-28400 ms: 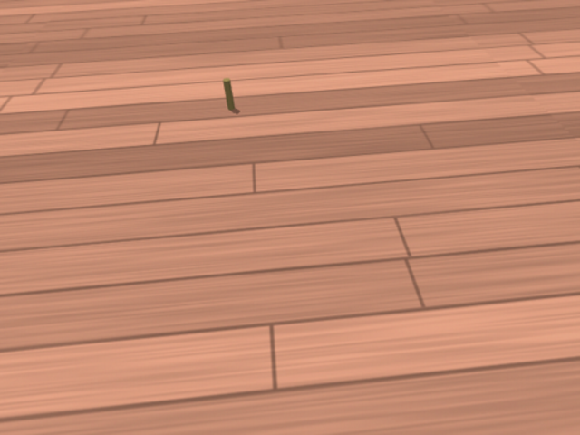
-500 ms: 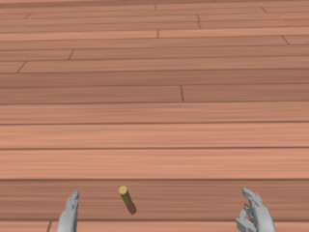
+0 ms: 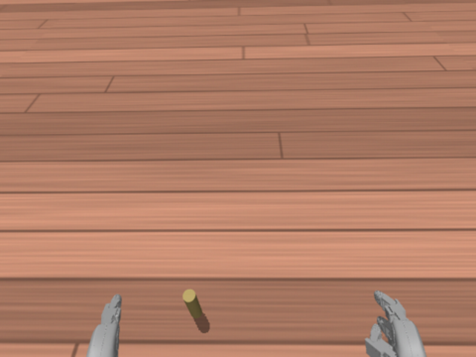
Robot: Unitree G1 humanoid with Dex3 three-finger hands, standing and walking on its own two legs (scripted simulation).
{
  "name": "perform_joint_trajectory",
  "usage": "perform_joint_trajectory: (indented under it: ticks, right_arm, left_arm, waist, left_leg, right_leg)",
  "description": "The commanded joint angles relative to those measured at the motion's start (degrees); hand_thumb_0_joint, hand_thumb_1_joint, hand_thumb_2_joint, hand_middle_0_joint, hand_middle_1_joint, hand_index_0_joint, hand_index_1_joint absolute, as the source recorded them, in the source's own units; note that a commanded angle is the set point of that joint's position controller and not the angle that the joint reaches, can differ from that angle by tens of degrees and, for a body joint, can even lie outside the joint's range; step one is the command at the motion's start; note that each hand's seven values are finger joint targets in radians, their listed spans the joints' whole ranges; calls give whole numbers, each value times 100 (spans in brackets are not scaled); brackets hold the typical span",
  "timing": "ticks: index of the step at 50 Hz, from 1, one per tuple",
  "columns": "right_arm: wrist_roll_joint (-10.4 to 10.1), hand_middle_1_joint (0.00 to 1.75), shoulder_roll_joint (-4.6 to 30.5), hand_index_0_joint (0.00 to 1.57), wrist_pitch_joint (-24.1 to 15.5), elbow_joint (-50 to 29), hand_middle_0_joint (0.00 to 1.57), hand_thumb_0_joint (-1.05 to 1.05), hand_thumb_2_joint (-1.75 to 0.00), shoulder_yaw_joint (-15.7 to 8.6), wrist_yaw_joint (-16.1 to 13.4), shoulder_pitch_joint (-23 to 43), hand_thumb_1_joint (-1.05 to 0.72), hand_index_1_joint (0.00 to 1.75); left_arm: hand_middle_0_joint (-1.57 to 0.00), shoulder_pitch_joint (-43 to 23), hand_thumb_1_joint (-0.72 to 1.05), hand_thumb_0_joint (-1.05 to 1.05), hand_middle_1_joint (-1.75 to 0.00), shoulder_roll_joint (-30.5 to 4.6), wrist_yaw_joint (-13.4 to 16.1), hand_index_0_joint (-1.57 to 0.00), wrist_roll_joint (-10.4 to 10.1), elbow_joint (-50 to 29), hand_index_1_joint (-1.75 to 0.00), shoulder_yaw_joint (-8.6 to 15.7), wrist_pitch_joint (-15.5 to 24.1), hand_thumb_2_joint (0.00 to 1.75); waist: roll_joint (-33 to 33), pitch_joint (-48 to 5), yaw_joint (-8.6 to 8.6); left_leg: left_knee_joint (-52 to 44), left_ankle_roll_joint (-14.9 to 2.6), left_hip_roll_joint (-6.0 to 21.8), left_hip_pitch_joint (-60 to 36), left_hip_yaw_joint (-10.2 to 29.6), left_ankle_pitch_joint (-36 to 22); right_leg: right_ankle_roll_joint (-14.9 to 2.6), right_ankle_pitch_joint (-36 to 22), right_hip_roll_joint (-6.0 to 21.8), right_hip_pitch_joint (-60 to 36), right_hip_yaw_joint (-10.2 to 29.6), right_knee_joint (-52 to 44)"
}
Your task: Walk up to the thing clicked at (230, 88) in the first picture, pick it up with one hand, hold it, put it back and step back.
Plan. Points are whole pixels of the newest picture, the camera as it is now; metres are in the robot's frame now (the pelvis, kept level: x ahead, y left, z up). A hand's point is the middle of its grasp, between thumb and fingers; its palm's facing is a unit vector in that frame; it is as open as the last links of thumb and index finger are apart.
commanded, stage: stand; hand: left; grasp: from the side
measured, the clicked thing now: (193, 304) +0.41 +0.20 -0.63
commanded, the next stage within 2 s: none
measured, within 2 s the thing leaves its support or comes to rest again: neither
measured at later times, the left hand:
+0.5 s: hand out of the picture +0.16 +0.19 -0.07, palm faces +0.03 -0.95 -0.32, open 10.6 cm
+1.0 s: hand out of the picture +0.03 +0.25 -0.11, palm faces +0.02 -0.94 -0.35, open 7.4 cm
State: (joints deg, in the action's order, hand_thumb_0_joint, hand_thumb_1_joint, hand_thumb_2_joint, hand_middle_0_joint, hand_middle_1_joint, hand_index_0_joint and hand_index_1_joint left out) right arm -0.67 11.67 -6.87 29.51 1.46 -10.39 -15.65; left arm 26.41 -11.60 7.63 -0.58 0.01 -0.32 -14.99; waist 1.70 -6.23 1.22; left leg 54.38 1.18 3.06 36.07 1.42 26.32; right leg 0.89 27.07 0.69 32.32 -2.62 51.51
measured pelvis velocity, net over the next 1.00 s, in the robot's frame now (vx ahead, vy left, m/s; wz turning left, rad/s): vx -0.02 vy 0.01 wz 0.02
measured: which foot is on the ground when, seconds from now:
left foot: down 0.00-1.00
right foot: down 0.00-1.00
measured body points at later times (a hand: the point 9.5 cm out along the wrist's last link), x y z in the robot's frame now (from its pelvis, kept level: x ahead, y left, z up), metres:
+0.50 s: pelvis -0.01 +0.00 +0.00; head +0.02 +0.00 +0.45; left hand +0.16 +0.24 -0.05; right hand +0.15 -0.24 -0.08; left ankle +0.01 +0.13 -0.69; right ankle -0.01 -0.13 -0.69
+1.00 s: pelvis -0.02 +0.01 +0.05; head -0.01 +0.01 +0.50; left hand +0.03 +0.30 -0.09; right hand +0.06 -0.27 -0.09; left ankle +0.01 +0.13 -0.69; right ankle -0.01 -0.13 -0.69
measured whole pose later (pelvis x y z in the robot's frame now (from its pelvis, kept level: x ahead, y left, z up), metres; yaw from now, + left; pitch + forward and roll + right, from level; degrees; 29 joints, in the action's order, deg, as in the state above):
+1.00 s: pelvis -0.02 +0.01 +0.05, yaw +1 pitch -3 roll +0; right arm 1.6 17.4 0.1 59.9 -1.0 -0.5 -10.2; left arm 12.1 -18.0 1.5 1.8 59.4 0.5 0.1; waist 0.4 3.2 -0.9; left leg 28.3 0.1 0.2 12.4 0.3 13.0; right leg 1.8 15.2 3.1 9.6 -2.5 28.0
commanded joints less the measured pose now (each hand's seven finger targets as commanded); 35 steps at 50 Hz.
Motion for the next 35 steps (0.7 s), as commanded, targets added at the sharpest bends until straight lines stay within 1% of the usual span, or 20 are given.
perform_joint_trajectory:
  ticks: [1, 2, 3, 5, 7, 8, 12, 15, 16, 19, 20, 21, 22, 23, 25, 27, 30, 32, 33, 35]
  right_arm:
    - [40, 30, 646, 20, -315, -902, 20, 0, -90, -269, -83, 315, -90, 30]
    - [33, 30, 658, 20, -326, -918, 20, 0, -90, -254, -76, 359, -90, 30]
    - [32, 30, 654, 20, -321, -914, 20, 0, -90, -278, -77, 330, -90, 30]
    - [41, 30, 662, 20, -319, -892, 20, 0, -90, -270, -69, 319, -90, 30]
    - [26, 30, 667, 20, -327, -923, 20, 0, -90, -266, -68, 336, -90, 30]
    - [26, 30, 668, 20, -322, -930, 20, 0, -90, -266, -66, 338, -90, 30]
    - [41, 30, 658, 20, -330, -898, 20, 0, -90, -259, -74, 305, -90, 30]
    - [40, 30, 668, 20, -336, -915, 20, 0, -90, -270, -84, 328, -90, 30]
    - [38, 30, 665, 20, -333, -910, 20, 0, -90, -259, -81, 343, -90, 30]
    - [49, 30, 647, 20, -337, -937, 20, 0, -90, -254, -76, 361, -90, 30]
    - [46, 30, 657, 20, -342, -918, 20, 0, -90, -275, -90, 348, -90, 30]
    - [45, 30, 676, 20, -338, -915, 20, 0, -90, -274, -90, 328, -90, 30]
    - [657, 30, 1481, 20, 32, 363, 20, 0, -90, -486, 252, 585, -90, 30]
    - [744, 30, 1439, 20, 185, 596, 20, 0, -90, -550, 458, 523, -90, 30]
    - [583, 30, 1386, 20, 278, 649, 20, 0, -90, -569, 642, 587, -90, 30]
    - [419, 30, 1386, 20, 289, 852, 20, 0, -90, -574, 824, 540, -90, 30]
    - [380, 30, 1399, 20, 342, 1133, 20, 0, -90, -614, 928, 673, -90, 30]
    - [391, 30, 1469, 20, 356, 1359, 20, 0, -90, -619, 947, 640, -90, 30]
    - [399, 30, 1481, 20, 374, 1435, 20, 0, -90, -621, 946, 753, -90, 30]
    - [372, 30, 1465, 20, 397, 1606, 20, 0, -90, -604, 942, 739, -90, 30]
  left_arm:
    - [-5, -70, -58, 0, -5, -568, 59, -5, 19, -1091, -5, 309, 267, 4]
    - [-5, 0, -58, 0, -5, -465, 43, -5, 18, -824, -5, 234, 238, 4]
    - [-5, -234, -57, 0, -5, -645, 63, -5, 25, -1267, -5, 350, 286, 4]
    - [-5, -44, -58, 0, -5, -576, 60, -5, 35, -1013, -5, 327, 262, 4]
    - [-20, -74, -42, 0, -21, -518, 58, -20, 22, -1002, -21, 248, 255, 20]
    - [-20, -150, -34, 0, -29, -563, 58, -20, 20, -1082, -29, 271, 267, 28]
    - [-20, -70, -2, 0, -30, -534, 51, -20, 26, -994, -30, 246, 256, 60]
    - [-20, -195, 22, 0, -30, -574, 64, -20, 30, -1092, -30, 282, 259, 84]
    - [-20, -254, 30, 0, -30, -685, 70, -20, 21, -1193, -30, 364, 267, 90]
    - [-20, 60, 54, 0, -30, -437, 44, -20, 27, -816, -30, 217, 245, 90]
    - [-20, -209, 62, 0, -30, -605, 67, -20, 31, -1168, -30, 327, 279, 90]
    - [-20, -96, 70, 0, -30, -548, 66, -20, 44, -960, -30, 279, 270, 90]
    - [-20, -1136, 78, 0, -30, -1285, -195, -20, 624, 1051, -30, 542, 931, 90]
    - [-20, -879, 86, 0, -30, -1404, -339, -20, 655, 1547, -30, 606, 1191, 90]
    - [-20, -932, 90, 0, -30, -1544, -497, -20, 527, 1974, -30, 503, 1480, 90]
    - [-20, -1209, 90, 0, -30, -1486, -576, -20, 412, 2440, -30, 473, 1570, 90]
    - [-20, -1445, 90, 0, -30, -1530, -594, -20, 347, 3092, -30, 454, 1645, 90]
    - [-20, -1482, 90, 0, -30, -1494, -587, -20, 322, 3488, -30, 443, 1674, 90]
    - [-20, -1445, 90, 0, -30, -1449, -583, -20, 311, 3666, -30, 429, 1679, 90]
    - [-20, -1434, 90, 0, -30, -1490, -568, -20, 295, 4030, -30, 430, 1710, 90]
  waist:
    - [39, -563, 1]
    - [0, -412, 8]
    - [112, -595, -6]
    - [119, -583, -24]
    - [72, -519, -1]
    - [91, -492, 5]
    - [70, -605, 20]
    - [-59, -556, 44]
    - [44, -592, -13]
    - [-38, -493, 10]
    - [9, -609, -7]
    - [-9, -638, -2]
    - [-335, 233, -217]
    - [-627, -28, -243]
    - [-345, -51, -168]
    - [-270, -58, -202]
    - [-306, 181, -201]
    - [28, 177, -219]
    - [181, 238, -281]
    - [82, 168, -281]
  left_leg:
    - [-803, -133, -222, -646, -145, -1399]
    - [-854, -128, -218, -595, -131, -1284]
    - [-860, -114, -204, -689, -131, -1323]
    - [-888, -105, -194, -707, -87, -1370]
    - [-882, -104, -195, -685, -97, -1405]
    - [-871, -110, -199, -668, -108, -1360]
    - [-807, -128, -219, -689, -134, -1474]
    - [-817, -136, -206, -690, -133, -1367]
    - [-824, -138, -238, -636, -147, -1282]
    - [-845, -138, -225, -604, -148, -1191]
    - [-853, -128, -209, -687, -144, -1278]
    - [-859, -128, -207, -708, -124, -1314]
    - [-1159, -326, -49, -634, 281, -2095]
    - [-1018, -452, -66, -918, 52, -1920]
    - [-1151, -538, -84, -1249, 217, -1726]
    - [-1378, -487, -119, -1380, 219, -1447]
    - [-1719, -463, -79, -1512, 292, -1282]
    - [-2052, -480, 57, -1601, 505, -1460]
    - [-2248, -500, 112, -1602, 590, -1347]
    - [-2262, -490, 144, -1824, 591, -1875]
  right_leg:
    - [-99, -1422, -175, -254, -95, -837]
    - [-96, -1291, -188, -176, -113, -841]
    - [-118, -1309, -194, -229, -117, -812]
    - [-127, -1320, -203, -263, -147, -780]
    - [-128, -1350, -208, -197, -144, -771]
    - [-125, -1316, -199, -173, -136, -792]
    - [-102, -1478, -176, -247, -96, -807]
    - [-91, -1381, -182, -220, -115, -830]
    - [-98, -1309, -167, -254, -100, -860]
    - [-102, -1205, -182, -194, -107, -869]
    - [-105, -1277, -189, -227, -112, -831]
    - [-106, -1302, -188, -262, -110, -813]
    - [-373, -1386, 306, -1082, 302, -980]
    - [-526, -1625, 469, -1115, 612, -1120]
    - [-616, -1582, 516, -994, 812, -1233]
    - [-519, -1347, 542, -1072, 795, -1390]
    - [-423, -1062, 503, -1044, 669, -1655]
    - [-350, -1289, 396, -1313, 478, -1579]
    - [-306, -1245, 355, -1360, 406, -1618]
    - [-283, -1647, 413, -1633, 420, -1755]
